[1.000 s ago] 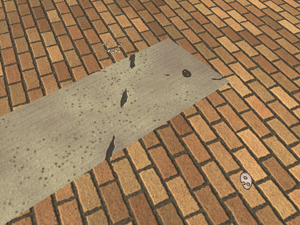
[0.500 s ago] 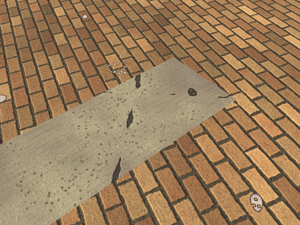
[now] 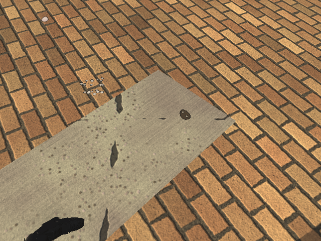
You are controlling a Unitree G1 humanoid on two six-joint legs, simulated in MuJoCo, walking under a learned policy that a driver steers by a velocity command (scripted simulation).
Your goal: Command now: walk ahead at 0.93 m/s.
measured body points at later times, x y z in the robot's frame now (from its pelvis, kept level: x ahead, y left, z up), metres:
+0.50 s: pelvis +0.43 -0.02 -0.01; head +0.43 +0.01 +0.44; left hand +0.37 +0.25 -0.15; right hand +0.68 -0.22 -0.08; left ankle +0.61 +0.17 -0.65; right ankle +0.32 -0.14 -0.73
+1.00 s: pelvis +0.83 +0.15 +0.00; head +0.85 +0.19 +0.44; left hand +0.93 +0.48 -0.05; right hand +1.02 -0.06 -0.11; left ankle +0.71 +0.14 -0.73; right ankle +1.11 +0.17 -0.69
